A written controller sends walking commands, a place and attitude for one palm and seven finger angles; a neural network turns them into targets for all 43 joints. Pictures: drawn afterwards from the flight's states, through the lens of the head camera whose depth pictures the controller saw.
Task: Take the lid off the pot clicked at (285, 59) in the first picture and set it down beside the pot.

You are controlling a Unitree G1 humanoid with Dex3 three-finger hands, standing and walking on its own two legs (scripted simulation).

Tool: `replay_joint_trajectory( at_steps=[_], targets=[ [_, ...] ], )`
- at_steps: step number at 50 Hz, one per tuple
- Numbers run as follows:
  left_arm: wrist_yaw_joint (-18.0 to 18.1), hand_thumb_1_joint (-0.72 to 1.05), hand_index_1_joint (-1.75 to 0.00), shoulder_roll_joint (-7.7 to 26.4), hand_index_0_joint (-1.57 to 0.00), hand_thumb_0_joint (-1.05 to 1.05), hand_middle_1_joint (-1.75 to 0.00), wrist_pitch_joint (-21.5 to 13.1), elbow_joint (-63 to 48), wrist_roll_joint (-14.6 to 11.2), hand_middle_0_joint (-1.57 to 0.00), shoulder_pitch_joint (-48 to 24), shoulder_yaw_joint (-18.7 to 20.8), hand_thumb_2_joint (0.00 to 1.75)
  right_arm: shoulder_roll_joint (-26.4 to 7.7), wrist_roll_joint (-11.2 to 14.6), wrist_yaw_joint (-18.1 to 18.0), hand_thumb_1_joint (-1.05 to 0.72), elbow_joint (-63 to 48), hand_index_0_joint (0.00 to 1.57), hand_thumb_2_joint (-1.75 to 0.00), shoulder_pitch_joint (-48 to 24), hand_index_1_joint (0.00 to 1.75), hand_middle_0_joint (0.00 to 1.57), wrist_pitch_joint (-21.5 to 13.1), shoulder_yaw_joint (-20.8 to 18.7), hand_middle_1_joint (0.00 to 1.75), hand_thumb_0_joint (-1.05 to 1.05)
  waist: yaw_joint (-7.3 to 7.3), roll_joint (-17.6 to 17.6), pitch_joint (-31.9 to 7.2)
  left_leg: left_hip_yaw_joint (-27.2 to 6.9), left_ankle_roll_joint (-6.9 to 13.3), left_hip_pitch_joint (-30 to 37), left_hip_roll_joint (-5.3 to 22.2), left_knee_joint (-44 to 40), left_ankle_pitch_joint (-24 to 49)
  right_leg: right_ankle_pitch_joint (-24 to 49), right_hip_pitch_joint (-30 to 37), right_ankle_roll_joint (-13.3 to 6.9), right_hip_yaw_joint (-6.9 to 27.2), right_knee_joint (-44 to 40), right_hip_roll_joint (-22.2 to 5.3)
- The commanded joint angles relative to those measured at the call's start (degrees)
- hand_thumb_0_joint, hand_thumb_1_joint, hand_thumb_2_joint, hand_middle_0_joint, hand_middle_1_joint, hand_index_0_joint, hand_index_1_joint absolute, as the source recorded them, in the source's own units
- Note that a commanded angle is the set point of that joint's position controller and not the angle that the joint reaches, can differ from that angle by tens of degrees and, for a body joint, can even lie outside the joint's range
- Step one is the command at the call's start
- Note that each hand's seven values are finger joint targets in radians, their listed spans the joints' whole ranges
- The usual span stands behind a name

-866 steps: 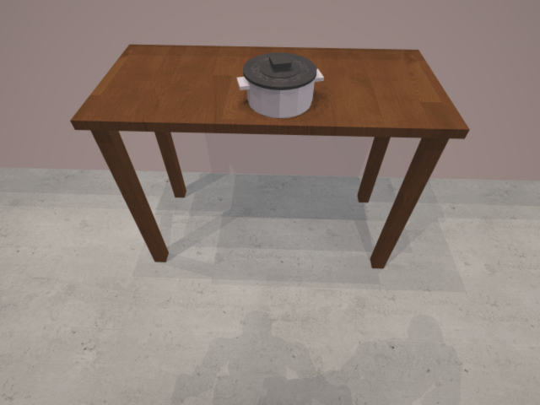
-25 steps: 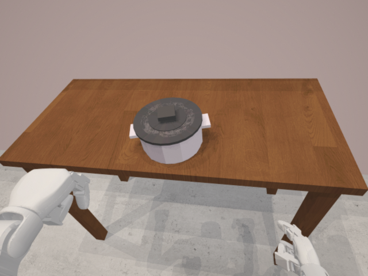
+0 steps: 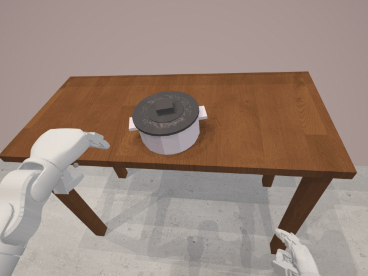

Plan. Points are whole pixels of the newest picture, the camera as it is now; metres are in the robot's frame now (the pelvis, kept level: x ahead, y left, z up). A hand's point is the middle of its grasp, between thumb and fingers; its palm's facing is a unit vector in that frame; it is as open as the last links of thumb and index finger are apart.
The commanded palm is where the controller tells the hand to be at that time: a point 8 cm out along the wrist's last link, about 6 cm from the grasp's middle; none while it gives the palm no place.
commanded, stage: reach forward and open the fingers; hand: left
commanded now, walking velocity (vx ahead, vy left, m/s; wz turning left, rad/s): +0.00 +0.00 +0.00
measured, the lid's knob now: (164, 105) +0.54 +0.12 +0.09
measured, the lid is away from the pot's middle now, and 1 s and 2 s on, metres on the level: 0.00 0.00 0.00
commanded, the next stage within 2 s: move the open hand above the knob in 0.10 s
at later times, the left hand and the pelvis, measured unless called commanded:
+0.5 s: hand (90, 135) +0.34 +0.23 +0.17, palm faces -0.12 -0.02 -0.99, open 10.0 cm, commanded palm +0.32 +0.21 +0.22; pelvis +0.01 -0.01 +0.00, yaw +1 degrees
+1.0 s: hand (119, 117) +0.40 +0.18 +0.17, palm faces -0.16 +0.01 -0.99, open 9.9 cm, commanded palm +0.38 +0.18 +0.22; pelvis +0.02 -0.01 +0.00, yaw +1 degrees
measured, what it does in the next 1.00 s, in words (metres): stands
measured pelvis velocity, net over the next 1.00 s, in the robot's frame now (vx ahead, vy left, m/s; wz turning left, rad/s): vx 0.02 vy -0.01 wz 0.01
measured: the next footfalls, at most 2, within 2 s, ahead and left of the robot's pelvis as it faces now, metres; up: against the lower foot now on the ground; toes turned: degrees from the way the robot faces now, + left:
none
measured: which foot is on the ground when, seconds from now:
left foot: down 0.00-1.00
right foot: down 0.00-1.00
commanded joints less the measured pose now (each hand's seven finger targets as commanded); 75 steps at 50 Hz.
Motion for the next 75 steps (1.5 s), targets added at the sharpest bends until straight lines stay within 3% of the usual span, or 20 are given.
replay_joint_trajectory(
  at_steps=[1,4,9,15,19,24,29,31,35,39,44,46,49,51,54,59,64,66,69,75],
  targets=[
    [2.1,-0.31,-0.08,18.4,-0.85,0.0,-0.08,-0.5,-9.3,1.5,-0.85,-21.4,12.1,1.5,-5.1,-0.3,-0.6,-0.9,-10.4,0.2,-0.9,-10.2,0.3,0.2,-4.0,-2.3,0.3,0.0,0.98,-1.4,-13.0,-4.5,-1.0,-0.1,2.7,-5.7,3.4,-4.0,6.3,-1.0,1.4,-3.0,0.7],
    [1.9,-0.31,-0.08,18.3,-0.85,0.0,-0.08,0.3,-5.1,0.8,-0.85,-19.5,13.7,1.5,-5.8,0.1,-0.1,-0.9,-10.4,0.2,-0.9,-9.4,0.3,0.2,-3.9,-2.5,0.3,0.0,0.71,-2.6,-11.6,-4.5,-1.2,-0.4,2.6,-4.6,5.5,-1.9,5.6,-1.3,1.4,-2.4,1.3],
    [-0.3,-0.32,-0.08,10.3,-0.85,0.0,-0.08,2.6,-1.9,0.0,-0.85,-23.0,5.6,1.51,-5.9,1.1,0.7,-0.9,-11.5,0.2,-0.9,-9.9,0.3,0.2,-2.9,-2.5,0.3,0.0,-0.74,-4.5,-8.0,-3.7,-1.4,-1.5,2.6,-4.4,4.2,-2.0,2.4,-1.1,0.8,-2.3,1.2],
    [-1.1,-0.32,-0.08,17.4,-0.86,0.0,-0.08,2.5,-7.4,2.1,-0.86,-32.5,8.4,1.52,-5.7,0.0,0.3,-0.9,-10.9,0.2,-0.9,-10.3,0.3,0.2,-3.2,-2.0,0.3,0.0,-0.21,-2.9,-16.7,-3.7,-0.8,0.9,1.9,-3.7,8.9,1.9,7.5,-1.1,1.4,-1.7,0.6],
    [-0.9,-0.32,-0.08,18.6,-0.86,0.0,-0.08,4.5,3.1,3.0,-0.86,-35.5,10.0,1.52,-6.4,0.6,-0.1,-0.9,-9.1,0.2,-0.9,-8.7,0.3,0.2,-2.4,-2.3,0.3,0.0,-0.86,-5.2,-12.2,-3.4,-1.0,-1.2,1.6,-3.0,7.5,1.6,5.6,-1.3,1.7,-2.0,1.0],
    [-3.1,-0.32,-0.08,4.7,-0.86,0.0,-0.08,5.0,-0.5,0.8,-0.86,-33.3,-2.1,1.52,-5.2,1.3,1.5,-0.9,-11.5,0.2,-0.9,-10.8,0.3,0.2,-2.4,-2.5,0.3,0.0,-1.48,-3.7,-15.3,-3.1,-0.8,1.6,1.2,-1.5,10.4,5.3,5.1,-1.4,1.5,-0.8,0.5],
    [-2.5,-0.32,-0.08,19.3,-0.86,0.0,-0.08,5.4,0.7,4.1,-0.86,-42.3,8.2,1.52,-6.8,0.7,0.9,-0.9,-9.6,0.2,-0.9,-9.5,0.3,0.2,-1.1,-2.3,0.3,0.0,-1.27,-7.3,-16.2,-3.0,-0.6,-1.1,1.5,-2.0,10.1,6.4,8.8,-1.2,2.1,-0.7,0.5],
    [-2.2,-0.32,-0.08,20.8,-0.86,0.0,-0.08,5.7,4.1,5.1,-0.86,-48.1,8.5,1.52,-6.1,0.5,0.1,-0.9,-8.8,0.2,-0.9,-9.5,0.3,0.2,-1.1,-2.0,0.3,0.0,-0.9,-5.7,-16.7,-3.1,-0.5,-1.6,1.0,-2.9,10.1,6.2,9.8,-1.2,2.2,-0.9,0.0],
    [-3.3,-0.32,-0.08,10.8,-0.86,0.0,-0.08,6.9,7.6,2.2,-0.86,-41.7,1.8,1.52,-5.2,0.8,1.1,-0.9,-9.5,0.2,-0.9,-9.7,0.3,0.2,-1.3,-1.8,0.3,0.0,-0.82,-4.0,-19.1,-2.7,-0.8,-0.4,0.4,-1.8,14.5,11.2,10.6,-1.3,1.8,0.5,-0.1],
    [-4.9,-0.32,-0.08,0.5,-0.86,0.0,-0.08,7.8,8.7,1.5,-0.86,-39.0,-7.2,1.52,-5.8,1.8,2.2,-0.9,-10.5,0.2,-0.9,-10.0,0.3,0.2,-0.1,-2.7,0.3,0.0,-3.26,-7.6,-12.9,-2.1,-0.5,-1.2,1.0,-0.9,10.3,8.2,4.2,-1.1,1.2,-0.7,0.4],
    [-3.0,-0.32,-0.08,18.0,-0.86,0.0,-0.08,6.5,3.6,5.3,-0.86,-59.2,3.4,1.52,-6.6,1.1,0.4,-0.9,-8.9,0.2,-0.9,-9.5,0.3,0.2,-0.2,-2.4,0.3,0.0,-2.72,-4.6,-19.8,-3.2,-0.1,0.4,0.7,-1.5,9.2,6.8,8.9,-1.3,2.6,0.0,0.2],
    [-2.3,-0.32,-0.08,17.3,-0.86,0.0,-0.08,6.1,8.1,5.6,-0.86,-62.6,3.2,1.52,-5.5,0.7,-0.3,-0.9,-7.6,0.2,-0.9,-7.9,0.3,0.2,-0.9,-2.0,0.3,0.0,-2.57,-4.5,-21.5,-3.5,-0.1,1.1,0.6,-2.0,11.7,8.7,10.3,-1.4,2.4,0.1,0.3],
    [-1.7,-0.32,-0.08,11.8,-0.86,0.0,-0.08,6.8,17.1,3.7,-0.86,-54.4,1.3,1.52,-5.9,1.2,0.3,-0.9,-7.1,0.2,-0.9,-6.4,0.3,0.2,-0.6,-2.3,0.3,0.0,-2.4,-3.8,-19.4,-3.3,-0.4,0.1,0.6,-1.4,13.5,10.7,9.0,-1.8,1.9,0.3,0.4],
    [-2.7,-0.32,-0.08,2.5,-0.86,0.0,-0.08,8.4,23.3,3.2,-0.86,-50.9,-6.8,1.52,-5.7,1.7,0.9,-0.9,-7.0,0.2,-0.9,-6.4,0.3,0.2,0.2,-2.1,0.3,0.0,-3.03,-7.9,-15.1,-2.5,-0.9,-2.5,0.9,-2.2,10.9,8.9,6.2,-1.3,0.9,0.2,0.1],
    [-3.5,-0.32,-0.08,-3.5,-0.86,0.0,-0.08,9.2,20.4,3.5,-0.86,-51.8,-12.5,1.52,-6.2,2.2,1.8,-0.9,-8.7,0.2,-0.9,-7.7,0.3,0.2,1.1,-2.9,0.3,0.0,-4.3,-7.9,-14.5,-2.2,-0.5,-1.6,1.0,-1.4,8.9,7.0,3.2,-1.5,0.9,-0.2,0.3],
    [-2.1,-0.32,-0.08,13.6,-0.86,0.0,-0.08,7.6,10.5,6.1,-0.86,-72.4,-1.5,1.52,-6.3,1.0,0.4,-0.9,-7.6,0.2,-0.9,-6.4,0.3,0.2,0.1,-2.8,0.3,0.0,-4.19,-4.8,-25.4,-4.0,0.2,3.2,0.8,-1.1,13.4,11.0,9.2,-1.7,2.3,0.9,0.6],
    [0.3,-0.32,-0.08,7.3,-0.86,0.0,-0.08,9.0,32.0,4.9,-0.86,-64.8,-3.0,1.52,-6.3,1.5,-0.2,-0.9,-4.1,0.2,-0.9,-2.6,0.3,0.2,0.5,-2.4,0.3,0.0,-3.56,-8.1,-17.1,-3.2,-0.6,-1.7,1.2,-2.8,11.6,9.0,6.6,-1.9,0.8,0.3,0.8],
    [-0.2,-0.32,-0.08,-2.6,-0.86,0.0,-0.08,10.4,35.0,5.0,-0.86,-62.7,-11.2,1.52,-5.7,1.8,0.7,-0.9,-5.0,0.2,-0.9,-3.7,0.3,0.2,0.9,-2.1,0.3,0.0,-3.78,-8.3,-16.0,-2.9,-1.1,-2.4,1.2,-2.8,11.9,9.0,4.4,-1.8,0.1,1.3,0.5],
    [-1.1,-0.32,-0.08,-7.2,-0.86,0.0,-0.08,11.2,30.9,5.5,-0.86,-63.4,-15.4,1.52,-6.2,1.7,1.8,-0.9,-6.7,0.2,-0.9,-4.8,0.3,0.2,1.7,-3.1,0.3,0.0,-4.95,-7.5,-18.7,-2.9,-0.7,0.1,1.3,-1.3,14.1,10.3,3.0,-1.9,0.3,1.3,0.6],
    [0.0,-0.32,-0.08,4.5,-0.86,0.0,-0.08,9.7,25.9,7.4,-0.86,-88.9,-9.0,1.52,-5.6,0.9,-0.4,-0.9,-3.7,0.2,-0.9,0.0,0.3,0.2,-0.3,-2.8,0.3,0.0,-7.01,-6.5,-26.9,-4.5,0.1,4.8,1.0,-1.5,15.3,12.7,5.7,-1.7,1.4,1.1,1.3]
  ],
)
